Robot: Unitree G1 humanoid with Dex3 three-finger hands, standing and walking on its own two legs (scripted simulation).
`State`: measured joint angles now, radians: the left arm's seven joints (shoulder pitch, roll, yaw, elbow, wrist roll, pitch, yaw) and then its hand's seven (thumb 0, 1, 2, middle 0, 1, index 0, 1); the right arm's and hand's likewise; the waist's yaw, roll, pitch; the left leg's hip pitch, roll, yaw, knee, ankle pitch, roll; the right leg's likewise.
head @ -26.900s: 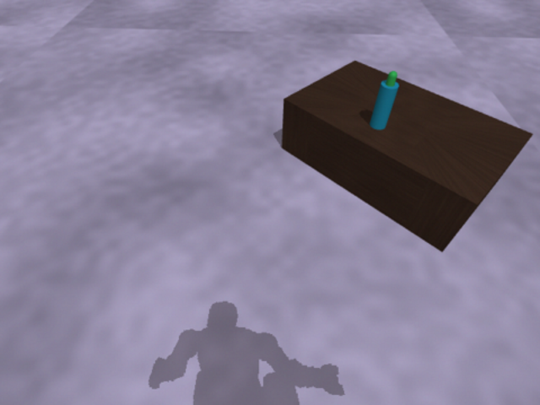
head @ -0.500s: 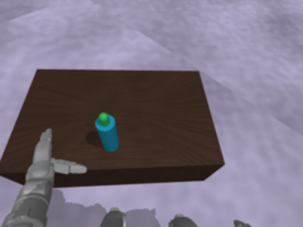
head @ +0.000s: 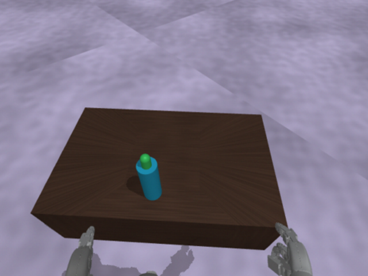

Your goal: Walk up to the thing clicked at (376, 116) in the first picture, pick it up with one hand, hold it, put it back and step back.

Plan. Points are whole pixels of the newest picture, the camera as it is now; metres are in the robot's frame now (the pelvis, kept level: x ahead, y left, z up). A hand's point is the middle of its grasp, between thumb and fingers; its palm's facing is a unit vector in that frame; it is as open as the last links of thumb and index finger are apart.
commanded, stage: home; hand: left
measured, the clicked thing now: (149, 176) +0.50 +0.17 -0.27
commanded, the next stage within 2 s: stand in 1.84 s
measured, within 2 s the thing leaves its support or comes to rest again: neither
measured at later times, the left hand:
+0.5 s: hand out of the picture +0.14 +0.22 -0.10, palm faces -0.04 -0.93 -0.37, open 17.4 cm
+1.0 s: hand out of the picture +0.05 +0.26 -0.11, palm faces -0.02 -0.93 -0.37, open 17.3 cm
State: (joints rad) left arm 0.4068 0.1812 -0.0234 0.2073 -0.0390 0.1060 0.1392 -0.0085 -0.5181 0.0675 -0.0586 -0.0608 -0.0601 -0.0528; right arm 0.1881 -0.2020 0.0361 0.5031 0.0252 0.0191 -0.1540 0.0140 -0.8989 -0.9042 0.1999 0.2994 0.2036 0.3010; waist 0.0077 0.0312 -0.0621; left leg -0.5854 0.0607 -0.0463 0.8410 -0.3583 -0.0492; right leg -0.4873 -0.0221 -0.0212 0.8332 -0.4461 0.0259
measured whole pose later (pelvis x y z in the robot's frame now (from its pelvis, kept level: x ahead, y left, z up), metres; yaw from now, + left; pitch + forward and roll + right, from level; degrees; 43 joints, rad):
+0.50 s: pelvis +0.01 +0.00 +0.01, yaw -1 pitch +1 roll +0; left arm 0.30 0.29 -0.01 0.61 0.05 0.02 0.03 -0.01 -0.53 0.06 -0.06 -0.06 -0.06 -0.05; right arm 0.23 -0.29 -0.02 0.76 -0.06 0.01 -0.02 0.01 -0.90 -0.91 0.20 0.30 0.20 0.30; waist -0.01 0.03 -0.03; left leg -0.42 0.05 -0.02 0.76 -0.35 -0.04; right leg -0.34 -0.04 0.00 0.77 -0.44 0.03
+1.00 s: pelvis -0.01 +0.01 +0.04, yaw +1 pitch -4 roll -1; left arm 0.22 0.32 -0.01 1.03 0.03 0.01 0.02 0.00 -0.51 0.07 -0.06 -0.07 -0.06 -0.06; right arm 0.19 -0.32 -0.01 1.01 -0.03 0.02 -0.01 0.01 -0.90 -0.91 0.20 0.30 0.20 0.30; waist 0.00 0.04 0.03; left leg -0.21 0.04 -0.03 0.47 -0.19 -0.03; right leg -0.12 -0.05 -0.02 0.46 -0.27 0.04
